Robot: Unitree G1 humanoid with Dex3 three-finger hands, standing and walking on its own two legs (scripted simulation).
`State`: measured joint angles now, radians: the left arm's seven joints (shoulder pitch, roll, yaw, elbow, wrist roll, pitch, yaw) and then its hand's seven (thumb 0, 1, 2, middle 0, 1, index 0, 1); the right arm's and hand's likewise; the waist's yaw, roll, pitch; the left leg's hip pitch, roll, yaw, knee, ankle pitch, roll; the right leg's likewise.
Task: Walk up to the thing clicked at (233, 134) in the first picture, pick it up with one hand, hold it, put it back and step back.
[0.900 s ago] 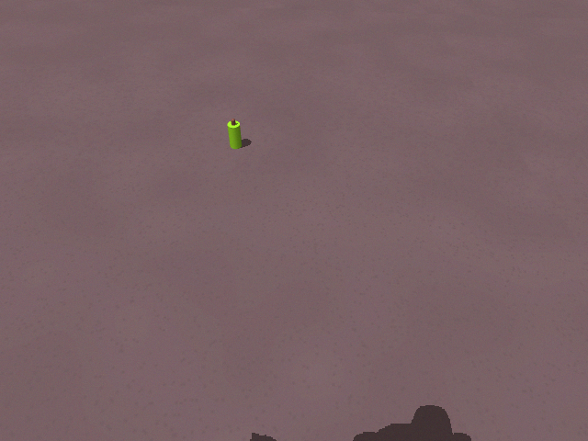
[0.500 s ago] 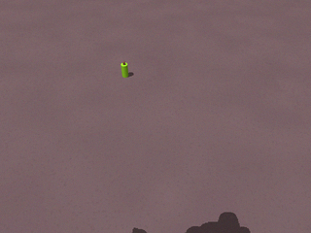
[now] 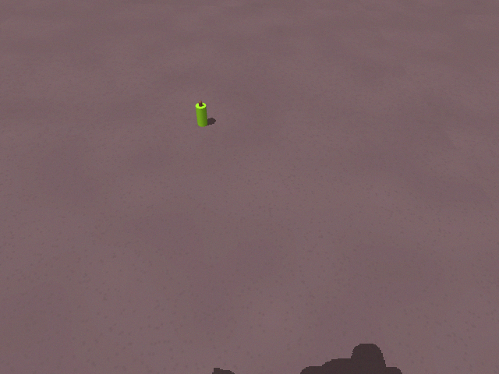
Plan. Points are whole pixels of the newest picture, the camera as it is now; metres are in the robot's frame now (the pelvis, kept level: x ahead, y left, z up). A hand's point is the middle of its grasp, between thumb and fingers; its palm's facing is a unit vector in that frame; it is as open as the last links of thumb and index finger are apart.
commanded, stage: stand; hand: left
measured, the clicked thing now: (201, 112) +1.66 +0.30 -0.70
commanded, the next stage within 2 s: walk up in 0.22 s
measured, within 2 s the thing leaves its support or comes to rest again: neither
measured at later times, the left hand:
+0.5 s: hand out of the picture +0.10 +0.27 -0.14, palm faces +0.02 -0.91 -0.42, open 7.4 cm
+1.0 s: hand (130, 282) +0.32 +0.26 -0.16, palm faces +0.05 -0.95 -0.32, open 7.4 cm
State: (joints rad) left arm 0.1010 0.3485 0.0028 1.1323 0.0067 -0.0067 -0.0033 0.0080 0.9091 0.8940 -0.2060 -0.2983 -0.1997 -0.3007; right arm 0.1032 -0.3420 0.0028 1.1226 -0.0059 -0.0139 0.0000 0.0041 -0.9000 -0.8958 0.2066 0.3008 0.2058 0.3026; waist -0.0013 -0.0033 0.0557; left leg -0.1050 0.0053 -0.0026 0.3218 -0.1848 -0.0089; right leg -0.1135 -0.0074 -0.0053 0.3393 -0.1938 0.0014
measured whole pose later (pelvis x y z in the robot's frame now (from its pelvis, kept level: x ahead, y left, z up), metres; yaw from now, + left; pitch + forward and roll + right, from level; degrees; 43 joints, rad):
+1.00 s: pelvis +0.29 +0.00 -0.01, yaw +4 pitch -3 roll +0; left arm 0.30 0.38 0.02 0.92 -0.02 -0.05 -0.04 0.01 0.91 0.89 -0.21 -0.30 -0.20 -0.30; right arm 0.18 -0.35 -0.07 0.85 0.00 -0.06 0.05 0.00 -0.90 -0.90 0.21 0.30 0.21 0.30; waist 0.00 -0.02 0.08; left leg -0.25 -0.02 0.07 0.51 -0.21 0.05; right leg -0.34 -0.02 0.06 1.20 -0.37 -0.04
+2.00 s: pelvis +0.76 +0.00 -0.01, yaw +5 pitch -3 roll +0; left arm 0.29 0.44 0.04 0.87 -0.01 -0.05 -0.05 0.01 0.91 0.89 -0.21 -0.30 -0.20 -0.30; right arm 0.29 -0.37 -0.05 0.84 0.00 -0.09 0.05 0.00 -0.90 -0.90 0.21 0.30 0.21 0.30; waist -0.01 -0.06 0.09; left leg -0.17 0.00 0.09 0.47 -0.24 0.05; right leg -0.49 -0.07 0.04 1.00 -0.30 -0.02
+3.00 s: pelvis +1.06 +0.07 -0.01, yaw +5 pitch -3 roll -1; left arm 0.30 0.44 0.05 0.90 0.00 -0.04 -0.04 0.01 0.91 0.89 -0.21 -0.30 -0.20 -0.30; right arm 0.31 -0.36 -0.04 0.85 0.00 -0.09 0.04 0.00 -0.90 -0.90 0.21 0.30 0.21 0.30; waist -0.01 -0.07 0.09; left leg -0.17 0.00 0.08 0.46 -0.23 0.05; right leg -0.49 -0.06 0.05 0.99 -0.28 -0.01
